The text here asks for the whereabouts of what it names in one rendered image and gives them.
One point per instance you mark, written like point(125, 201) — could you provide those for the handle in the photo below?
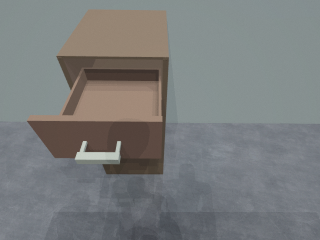
point(83, 157)

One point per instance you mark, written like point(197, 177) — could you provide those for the drawer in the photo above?
point(106, 105)

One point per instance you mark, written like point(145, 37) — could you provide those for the cabinet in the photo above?
point(111, 38)

